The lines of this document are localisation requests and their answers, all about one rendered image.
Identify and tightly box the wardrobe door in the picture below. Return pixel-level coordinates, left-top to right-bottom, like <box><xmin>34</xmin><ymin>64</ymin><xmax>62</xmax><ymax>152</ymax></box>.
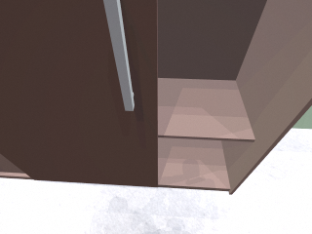
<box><xmin>0</xmin><ymin>0</ymin><xmax>158</xmax><ymax>188</ymax></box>
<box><xmin>0</xmin><ymin>154</ymin><xmax>25</xmax><ymax>174</ymax></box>

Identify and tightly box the handle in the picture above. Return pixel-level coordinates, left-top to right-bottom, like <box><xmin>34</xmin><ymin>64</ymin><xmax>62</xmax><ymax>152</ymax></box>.
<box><xmin>103</xmin><ymin>0</ymin><xmax>135</xmax><ymax>111</ymax></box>

